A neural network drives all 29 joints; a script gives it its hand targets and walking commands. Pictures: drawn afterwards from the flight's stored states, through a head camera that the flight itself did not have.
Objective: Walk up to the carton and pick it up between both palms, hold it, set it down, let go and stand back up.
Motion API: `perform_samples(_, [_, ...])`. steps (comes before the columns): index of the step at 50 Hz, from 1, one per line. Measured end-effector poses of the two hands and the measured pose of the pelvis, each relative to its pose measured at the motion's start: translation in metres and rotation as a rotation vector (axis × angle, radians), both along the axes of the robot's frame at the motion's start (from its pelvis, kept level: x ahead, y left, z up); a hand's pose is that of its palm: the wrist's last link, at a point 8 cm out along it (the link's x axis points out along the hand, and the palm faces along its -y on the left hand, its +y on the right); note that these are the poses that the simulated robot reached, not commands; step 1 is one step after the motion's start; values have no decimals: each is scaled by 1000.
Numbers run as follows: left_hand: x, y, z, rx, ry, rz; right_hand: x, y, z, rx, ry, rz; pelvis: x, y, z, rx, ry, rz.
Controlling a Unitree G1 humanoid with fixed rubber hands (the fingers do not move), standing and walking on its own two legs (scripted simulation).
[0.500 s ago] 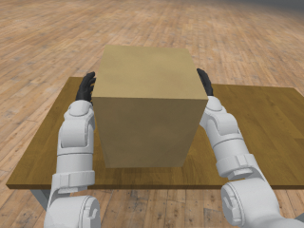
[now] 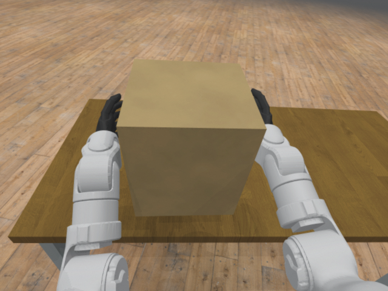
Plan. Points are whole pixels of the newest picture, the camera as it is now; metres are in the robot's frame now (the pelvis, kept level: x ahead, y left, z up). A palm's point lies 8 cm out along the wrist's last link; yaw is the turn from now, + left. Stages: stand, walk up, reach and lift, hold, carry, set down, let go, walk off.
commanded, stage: hold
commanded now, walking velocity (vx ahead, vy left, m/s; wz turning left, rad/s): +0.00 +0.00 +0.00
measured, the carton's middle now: (186, 141) +0.35 +0.01 +0.16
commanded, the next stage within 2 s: none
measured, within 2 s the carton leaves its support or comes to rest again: neither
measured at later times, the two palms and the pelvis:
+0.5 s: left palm (107, 132) +0.35 +0.16 +0.19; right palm (260, 126) +0.36 -0.14 +0.20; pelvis +0.00 +0.00 +0.00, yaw +0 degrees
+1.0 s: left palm (107, 134) +0.34 +0.16 +0.18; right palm (260, 127) +0.36 -0.14 +0.20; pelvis +0.00 +0.00 +0.00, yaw +0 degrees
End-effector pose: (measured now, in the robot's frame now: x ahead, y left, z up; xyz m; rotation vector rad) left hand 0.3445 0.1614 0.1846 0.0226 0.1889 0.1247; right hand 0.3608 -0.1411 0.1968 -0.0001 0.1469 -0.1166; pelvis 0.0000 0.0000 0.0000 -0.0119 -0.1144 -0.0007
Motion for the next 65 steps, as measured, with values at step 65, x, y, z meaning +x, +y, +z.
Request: perform_samples(65, [-1,1,1,-2,2,-3,-2,0,1,1,2,-3,-3,0,0,1,2,-1])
